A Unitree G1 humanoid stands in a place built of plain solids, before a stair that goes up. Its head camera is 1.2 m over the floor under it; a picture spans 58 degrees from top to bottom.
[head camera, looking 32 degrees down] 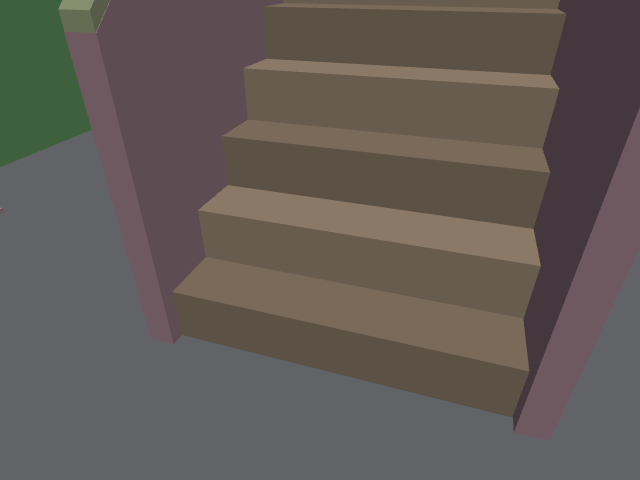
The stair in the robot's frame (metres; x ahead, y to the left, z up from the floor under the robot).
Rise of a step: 0.21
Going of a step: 0.24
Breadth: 1.20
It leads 18 degrees to the right of straight ahead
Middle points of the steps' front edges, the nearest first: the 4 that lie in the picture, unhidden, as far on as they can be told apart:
1.04 -0.04 0.21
1.27 -0.11 0.43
1.50 -0.18 0.64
1.72 -0.25 0.85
